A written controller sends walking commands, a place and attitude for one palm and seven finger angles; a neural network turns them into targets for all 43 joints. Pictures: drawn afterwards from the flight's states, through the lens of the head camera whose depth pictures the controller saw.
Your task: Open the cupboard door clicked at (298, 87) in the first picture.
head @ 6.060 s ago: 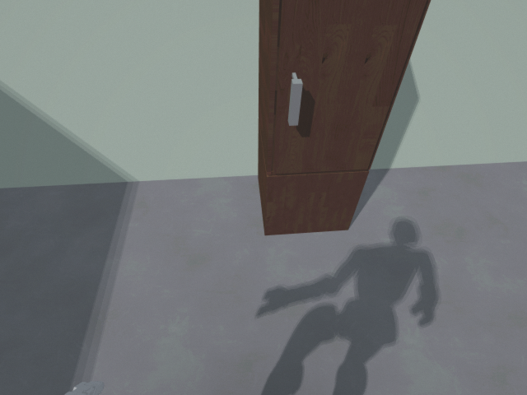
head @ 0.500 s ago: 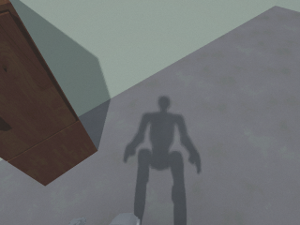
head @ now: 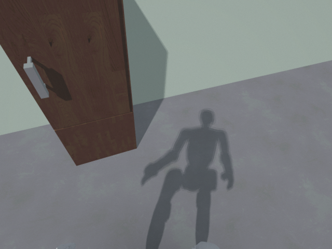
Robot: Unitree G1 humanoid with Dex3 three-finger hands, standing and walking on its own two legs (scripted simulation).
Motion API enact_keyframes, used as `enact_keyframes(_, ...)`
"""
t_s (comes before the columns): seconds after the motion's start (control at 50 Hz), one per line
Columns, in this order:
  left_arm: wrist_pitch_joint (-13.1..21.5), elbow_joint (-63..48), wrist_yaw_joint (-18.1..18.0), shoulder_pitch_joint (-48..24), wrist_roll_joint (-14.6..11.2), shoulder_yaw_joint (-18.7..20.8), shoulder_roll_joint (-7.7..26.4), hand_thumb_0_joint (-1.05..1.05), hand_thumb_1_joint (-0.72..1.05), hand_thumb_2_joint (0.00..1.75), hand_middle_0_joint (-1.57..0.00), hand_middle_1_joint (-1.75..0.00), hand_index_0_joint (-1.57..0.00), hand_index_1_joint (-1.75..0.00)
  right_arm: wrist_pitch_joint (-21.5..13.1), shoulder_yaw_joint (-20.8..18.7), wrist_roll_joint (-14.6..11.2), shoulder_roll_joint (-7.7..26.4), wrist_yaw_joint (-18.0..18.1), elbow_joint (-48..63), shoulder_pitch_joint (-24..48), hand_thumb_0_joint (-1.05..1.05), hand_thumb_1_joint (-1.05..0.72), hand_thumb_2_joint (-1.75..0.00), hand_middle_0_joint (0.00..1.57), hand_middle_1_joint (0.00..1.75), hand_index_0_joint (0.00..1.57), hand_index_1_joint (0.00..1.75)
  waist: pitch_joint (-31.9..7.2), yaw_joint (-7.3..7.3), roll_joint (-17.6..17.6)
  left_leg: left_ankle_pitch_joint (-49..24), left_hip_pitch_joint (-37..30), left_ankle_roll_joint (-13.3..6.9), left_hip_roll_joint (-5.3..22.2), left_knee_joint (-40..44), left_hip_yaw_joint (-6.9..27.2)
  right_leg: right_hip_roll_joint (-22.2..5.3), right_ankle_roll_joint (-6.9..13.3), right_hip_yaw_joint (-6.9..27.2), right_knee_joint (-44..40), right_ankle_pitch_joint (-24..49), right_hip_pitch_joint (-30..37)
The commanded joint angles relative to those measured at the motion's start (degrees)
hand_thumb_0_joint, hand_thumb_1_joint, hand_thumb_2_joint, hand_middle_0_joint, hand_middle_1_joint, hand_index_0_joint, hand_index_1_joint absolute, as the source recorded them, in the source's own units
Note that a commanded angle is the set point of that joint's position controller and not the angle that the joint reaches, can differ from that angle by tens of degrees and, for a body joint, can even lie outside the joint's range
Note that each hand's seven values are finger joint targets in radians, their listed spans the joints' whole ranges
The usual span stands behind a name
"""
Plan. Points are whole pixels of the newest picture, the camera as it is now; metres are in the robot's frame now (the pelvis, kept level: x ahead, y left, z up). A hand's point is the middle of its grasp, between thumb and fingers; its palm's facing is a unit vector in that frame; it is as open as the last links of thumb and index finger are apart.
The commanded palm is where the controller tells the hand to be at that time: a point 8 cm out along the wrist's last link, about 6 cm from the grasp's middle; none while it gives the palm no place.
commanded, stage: turn to face it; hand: left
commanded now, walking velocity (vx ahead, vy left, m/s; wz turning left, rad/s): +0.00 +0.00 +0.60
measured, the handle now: (37, 77) +0.64 +0.49 -0.02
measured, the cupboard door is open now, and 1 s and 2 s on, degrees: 0 0 0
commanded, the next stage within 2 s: take the last steps up to it in 0.46 s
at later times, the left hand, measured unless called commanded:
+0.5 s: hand out of the picture -0.03 +0.19 -0.17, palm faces +0.28 -0.93 -0.24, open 7.4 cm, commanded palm none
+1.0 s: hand out of the picture +0.00 +0.21 -0.16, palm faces +0.32 -0.93 -0.19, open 7.4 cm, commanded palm none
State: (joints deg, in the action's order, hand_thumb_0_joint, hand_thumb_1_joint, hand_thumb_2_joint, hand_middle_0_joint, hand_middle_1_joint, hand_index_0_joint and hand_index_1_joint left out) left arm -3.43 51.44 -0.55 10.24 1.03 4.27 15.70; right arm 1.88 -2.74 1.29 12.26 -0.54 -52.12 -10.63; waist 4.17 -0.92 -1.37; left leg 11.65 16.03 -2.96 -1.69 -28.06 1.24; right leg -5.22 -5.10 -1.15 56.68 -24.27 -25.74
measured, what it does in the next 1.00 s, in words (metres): steps on the spot, turning left: right foot, then left foot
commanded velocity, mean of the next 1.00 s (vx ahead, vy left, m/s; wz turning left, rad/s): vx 0.14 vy -0.01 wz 0.24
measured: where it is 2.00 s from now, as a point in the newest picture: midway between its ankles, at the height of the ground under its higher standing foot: outside the picture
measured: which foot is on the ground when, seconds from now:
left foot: down 0.00-0.18, up 0.20-0.52, down 0.54-1.00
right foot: up 0.00-0.16, down 0.18-0.54, up 0.56-1.00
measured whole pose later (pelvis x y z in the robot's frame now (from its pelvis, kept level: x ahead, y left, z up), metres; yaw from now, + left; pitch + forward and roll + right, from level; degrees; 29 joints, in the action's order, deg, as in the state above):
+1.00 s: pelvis +0.00 +0.01 +0.00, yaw +20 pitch -2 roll +1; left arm -0.3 58.6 1.2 13.2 1.8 1.9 10.0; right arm -0.5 -2.1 1.6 9.8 0.8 -62.6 -21.2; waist 0.2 -1.9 0.2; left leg 15.9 5.9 -1.8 -2.0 -23.4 -1.0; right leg -3.5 -1.7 -4.4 34.8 -19.3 -16.5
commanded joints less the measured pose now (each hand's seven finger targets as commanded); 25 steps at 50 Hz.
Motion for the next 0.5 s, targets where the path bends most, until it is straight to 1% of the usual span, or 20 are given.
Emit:
enact_keyframes(0.0,1.8,-5.8,-0.5,-2.1,-0.5,0.8,2.7,0.0,0.9,0.9,-0.2,-0.3,-0.2,-0.3,-0.8,-4.1,0.2,12.7,0.8,3.0,-2.0,0.0,-0.9,-0.9,0.2,0.3,0.2,0.3,-7.2,-1.37,9.9,-15.1,-7.9,-7.2,14.4,8.1,18.3,1.4,-0.1,0.9,-5.9,-0.7,-1.3)
enact_keyframes(0.06,2.0,-5.9,-0.8,-0.7,-0.8,0.5,2.5,0.0,0.9,0.9,-0.2,-0.3,-0.2,-0.3,-0.3,-4.4,0.3,12.7,0.6,3.7,-0.6,0.0,-0.9,-0.9,0.2,0.3,0.2,0.3,-6.9,-0.48,11.1,-14.6,-3.2,-6.8,13.2,7.4,20.9,3.1,0.7,0.6,-13.2,-0.6,5.4)
enact_keyframes(0.1,2.3,-5.2,-1.0,2.8,-0.9,0.7,2.8,0.0,0.9,0.9,-0.2,-0.3,-0.2,-0.3,0.0,-4.6,0.1,12.5,0.5,4.2,1.0,0.0,-0.9,-0.9,0.2,0.3,0.2,0.3,-7.2,1.1,11.0,-12.0,0.4,-5.4,11.3,5.7,21.0,4.2,1.2,-0.2,-21.1,4.1,11.6)
enact_keyframes(0.12,2.7,-4.8,-1.1,4.6,-0.8,0.8,3.6,0.0,0.9,0.9,-0.2,-0.3,-0.2,-0.3,0.0,-4.6,-0.1,11.8,0.3,4.6,1.7,0.0,-0.9,-0.9,0.2,0.3,0.2,0.3,-7.6,2.23,9.4,-10.3,3.8,-3.9,9.6,3.4,20.3,3.8,1.5,-0.2,-28.1,8.4,17.1)
enact_keyframes(0.14,3.3,-4.8,-1.4,6.8,-0.4,1.3,5.7,0.0,0.9,0.9,-0.2,-0.3,-0.2,-0.3,0.0,-4.3,-0.5,9.6,0.1,5.0,1.3,0.0,-0.9,-0.9,0.2,0.3,0.2,0.3,-8.5,3.33,3.6,-3.1,9.7,-0.9,6.2,-2.1,17.6,-0.8,2.6,3.8,-36.9,9.6,23.9)
enact_keyframes(0.16,3.7,-5.1,-1.8,7.1,0.6,2.3,10.9,0.0,0.9,0.9,-0.2,-0.3,-0.2,-0.3,0.0,-3.7,-0.9,5.3,-0.2,6.1,0.0,0.0,-0.9,-0.9,0.2,0.3,0.2,0.3,-7.5,3.34,-13.0,13.5,20.5,4.0,-2.3,-15.3,6.6,-16.5,8.4,20.6,-43.5,5.2,27.8)
enact_keyframes(0.18,3.2,-6.4,-1.6,4.8,0.4,1.8,12.2,0.0,0.9,0.9,-0.2,-0.3,-0.2,-0.3,0.2,-4.2,0.0,7.1,-0.1,6.8,0.6,0.0,-0.9,-0.9,0.2,0.3,0.2,0.3,-6.1,2.97,-12.6,20.6,19.1,4.8,-2.4,-27.4,4.0,-23.4,13.1,22.5,-44.1,6.4,18.8)
enact_keyframes(0.2,3.4,-7.1,-1.8,1.9,0.1,2.0,10.3,0.0,0.9,0.9,-0.2,-0.3,-0.2,-0.3,1.1,-4.5,0.3,8.1,-0.3,5.8,0.3,0.0,-0.9,-0.9,0.2,0.3,0.2,0.3,-4.5,1.71,-12.2,18.1,17.1,4.6,-0.6,-34.8,5.2,-20.7,13.2,20.8,-45.3,1.5,12.6)
enact_keyframes(0.22,3.2,-7.5,-1.9,-0.9,0.1,1.6,8.7,0.0,0.9,0.9,-0.2,-0.3,-0.2,-0.3,1.5,-4.6,0.2,8.0,-0.6,5.2,0.3,0.0,-0.9,-0.9,0.2,0.3,0.2,0.3,-1.9,0.41,-10.5,16.0,16.9,4.6,0.6,-38.7,4.4,-18.3,12.5,17.5,-44.7,2.3,9.6)
enact_keyframes(0.24,3.4,-7.4,-1.7,-3.0,0.2,1.0,7.0,0.0,0.9,0.9,-0.2,-0.3,-0.2,-0.3,1.6,-4.3,0.3,7.7,-1.0,4.1,-0.2,0.0,-0.9,-0.9,0.2,0.3,0.2,0.3,0.6,-0.6,-8.7,12.4,16.4,5.1,1.9,-41.2,3.0,-15.3,11.6,11.4,-43.1,5.7,7.8)
enact_keyframes(0.26,3.7,-7.3,-1.6,-3.4,0.4,0.6,5.7,0.0,0.9,0.9,-0.2,-0.3,-0.2,-0.3,1.5,-4.0,0.3,6.9,-1.2,3.6,-1.1,0.0,-0.9,-0.9,0.2,0.3,0.2,0.3,0.2,-1.26,-8.0,10.6,15.8,5.6,2.0,-40.9,1.6,-13.0,10.9,6.7,-40.9,11.9,9.1)
enact_keyframes(0.28,3.9,-6.8,-1.6,-2.4,0.5,0.5,5.7,0.0,0.9,0.9,-0.2,-0.3,-0.2,-0.3,1.5,-3.7,0.1,6.3,-1.2,3.2,-1.4,0.0,-0.9,-0.9,0.2,0.3,0.2,0.3,-0.5,-0.86,-8.7,10.6,15.1,6.0,2.2,-39.0,0.4,-12.5,10.9,4.5,-39.7,15.8,10.8)
enact_keyframes(0.3,3.9,-6.1,-1.5,-0.7,0.5,0.5,5.9,0.0,0.9,0.9,-0.2,-0.3,-0.2,-0.3,1.5,-3.5,0.0,5.9,-1.2,3.2,-0.8,0.0,-0.9,-0.9,0.2,0.3,0.2,0.3,-1.2,0.05,-9.6,11.1,14.5,6.4,2.2,-36.4,-0.4,-12.3,10.9,3.1,-39.1,18.5,12.7)
enact_keyframes(0.32,3.8,-5.2,-1.5,1.1,0.6,0.7,6.1,0.0,0.9,0.9,-0.2,-0.3,-0.2,-0.3,1.5,-3.4,-0.2,5.6,-1.2,3.4,0.8,0.0,-0.9,-0.9,0.2,0.3,0.2,0.3,-0.9,0.98,-9.0,12.0,13.4,6.5,2.3,-33.5,-1.3,-12.8,11.1,2.8,-38.7,20.3,13.1)
enact_keyframes(0.34,3.8,-4.5,-1.4,2.7,0.8,0.7,7.1,0.0,0.9,0.9,-0.2,-0.3,-0.2,-0.3,1.5,-3.1,-0.2,5.2,-1.1,3.4,2.0,0.0,-0.9,-0.9,0.2,0.3,0.2,0.3,-0.9,1.76,-9.5,12.9,12.3,6.5,2.2,-30.7,-2.0,-13.1,11.4,2.5,-38.4,21.4,13.6)
enact_keyframes(0.4,3.5,-2.7,-1.3,5.8,1.0,1.2,8.8,0.0,0.9,0.9,-0.2,-0.3,-0.2,-0.3,0.9,-2.3,-0.6,4.6,-0.9,3.7,4.2,0.0,-0.9,-0.9,0.2,0.3,0.2,0.3,-2.9,3.49,-11.7,15.2,9.0,6.2,1.8,-20.8,-4.2,-13.9,12.4,2.3,-35.9,27.5,16.8)
enact_keyframes(0.42,3.5,-2.2,-1.3,6.2,1.1,1.5,9.0,0.0,0.9,0.9,-0.2,-0.3,-0.2,-0.3,0.6,-2.1,-0.8,4.2,-0.7,3.7,4.2,0.0,-0.9,-0.9,0.2,0.3,0.2,0.3,-3.5,3.54,-12.4,15.9,7.3,6.0,1.8,-16.9,-4.9,-14.5,12.5,2.1,-34.2,31.0,17.8)
enact_keyframes(0.44,3.4,-1.8,-1.3,6.3,1.1,1.6,9.5,0.0,0.9,0.9,-0.2,-0.3,-0.2,-0.3,0.2,-1.8,-0.8,4.1,-0.5,3.1,2.5,0.0,-0.9,-0.9,0.2,0.3,0.2,0.3,-5.2,2.98,-12.0,14.2,5.1,5.9,1.1,-12.1,-5.8,-14.0,11.8,1.2,-31.9,34.4,19.2)
enact_keyframes(0.46,3.2,-1.5,-1.3,5.9,0.8,1.7,9.6,0.0,0.9,0.9,-0.2,-0.3,-0.2,-0.3,-0.1,-1.7,-0.8,4.4,-0.3,2.3,0.4,0.0,-0.9,-0.9,0.2,0.3,0.2,0.3,-6.3,1.91,-11.4,9.8,1.0,5.7,0.7,-6.3,-6.4,-13.3,10.2,-0.2,-29.5,34.6,18.3)
enact_keyframes(0.48,2.9,-1.3,-1.2,5.4,0.3,1.6,9.1,0.0,0.9,0.9,-0.2,-0.3,-0.2,-0.3,-0.5,-1.7,-0.8,5.3,-0.2,1.4,-1.7,0.0,-0.9,-0.9,0.2,0.3,0.2,0.3,-7.1,0.64,-9.4,2.6,-5.3,5.1,1.1,1.6,-6.0,-11.9,7.8,-2.0,-26.1,31.9,15.1)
